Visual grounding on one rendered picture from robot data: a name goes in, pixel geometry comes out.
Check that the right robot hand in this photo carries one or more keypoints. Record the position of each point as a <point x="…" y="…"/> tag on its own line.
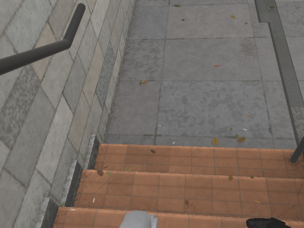
<point x="266" y="223"/>

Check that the robot left thigh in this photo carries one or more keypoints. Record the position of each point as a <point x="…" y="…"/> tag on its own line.
<point x="139" y="219"/>

